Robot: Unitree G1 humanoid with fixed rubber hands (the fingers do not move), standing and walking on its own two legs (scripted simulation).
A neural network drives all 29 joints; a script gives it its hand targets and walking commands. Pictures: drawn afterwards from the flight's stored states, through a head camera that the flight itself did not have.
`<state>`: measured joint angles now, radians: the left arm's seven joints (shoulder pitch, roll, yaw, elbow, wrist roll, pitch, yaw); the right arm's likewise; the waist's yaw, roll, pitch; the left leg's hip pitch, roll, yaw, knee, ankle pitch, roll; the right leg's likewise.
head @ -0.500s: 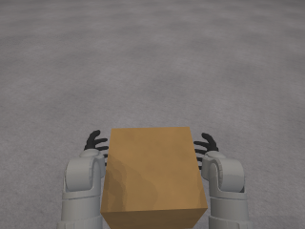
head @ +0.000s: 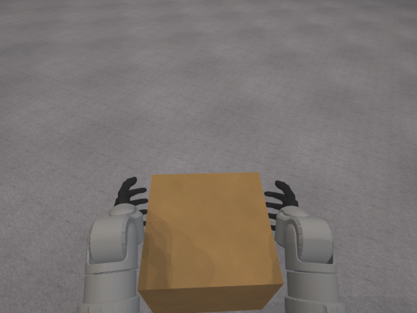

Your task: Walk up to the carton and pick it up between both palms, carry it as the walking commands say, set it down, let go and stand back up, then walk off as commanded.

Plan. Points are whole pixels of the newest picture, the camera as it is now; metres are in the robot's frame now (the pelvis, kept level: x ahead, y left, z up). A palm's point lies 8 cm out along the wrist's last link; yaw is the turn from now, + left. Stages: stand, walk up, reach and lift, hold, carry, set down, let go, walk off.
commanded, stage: carry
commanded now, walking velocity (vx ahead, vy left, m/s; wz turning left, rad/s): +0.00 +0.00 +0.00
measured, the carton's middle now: (207, 242) +0.29 +0.00 +0.00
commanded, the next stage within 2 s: none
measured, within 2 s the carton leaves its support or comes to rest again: neither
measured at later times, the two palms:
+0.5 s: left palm (126, 212) +0.30 +0.14 +0.09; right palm (287, 214) +0.29 -0.15 +0.09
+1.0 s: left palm (128, 210) +0.30 +0.14 +0.09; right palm (289, 212) +0.30 -0.15 +0.09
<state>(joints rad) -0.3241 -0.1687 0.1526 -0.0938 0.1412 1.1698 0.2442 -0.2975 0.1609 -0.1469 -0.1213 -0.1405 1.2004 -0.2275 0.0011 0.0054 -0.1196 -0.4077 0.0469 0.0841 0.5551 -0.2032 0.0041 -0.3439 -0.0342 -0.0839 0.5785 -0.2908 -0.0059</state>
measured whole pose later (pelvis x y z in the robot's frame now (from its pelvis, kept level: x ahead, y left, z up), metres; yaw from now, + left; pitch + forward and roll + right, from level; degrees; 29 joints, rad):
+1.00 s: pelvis +0.01 +0.00 +0.00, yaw +0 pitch +3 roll +0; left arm -0.32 -0.17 0.15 -0.06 0.16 1.12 0.22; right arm -0.29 0.16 -0.14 -0.08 -0.15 1.16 -0.22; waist -0.01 0.00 -0.13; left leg -0.37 0.05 0.08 0.54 -0.21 0.00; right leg -0.31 -0.04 -0.09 0.56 -0.30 -0.01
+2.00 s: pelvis +0.23 -0.08 +0.01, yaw -1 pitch +4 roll +2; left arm -0.36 -0.18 0.16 -0.17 0.16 1.15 0.20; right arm -0.33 0.17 -0.17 -0.21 -0.18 1.19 -0.18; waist -0.01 0.00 -0.04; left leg -0.22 0.07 0.13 0.65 -0.37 -0.02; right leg -0.27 -0.04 -0.16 0.45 -0.21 -0.04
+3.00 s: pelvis +0.26 -0.07 +0.00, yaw +0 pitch +2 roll +0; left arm -0.32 -0.17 0.15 -0.09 0.17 1.13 0.22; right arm -0.30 0.16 -0.14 -0.10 -0.17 1.15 -0.19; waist 0.01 -0.01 -0.08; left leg -0.25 0.06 0.15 0.56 -0.33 0.00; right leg -0.22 -0.05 -0.19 0.56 -0.36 -0.03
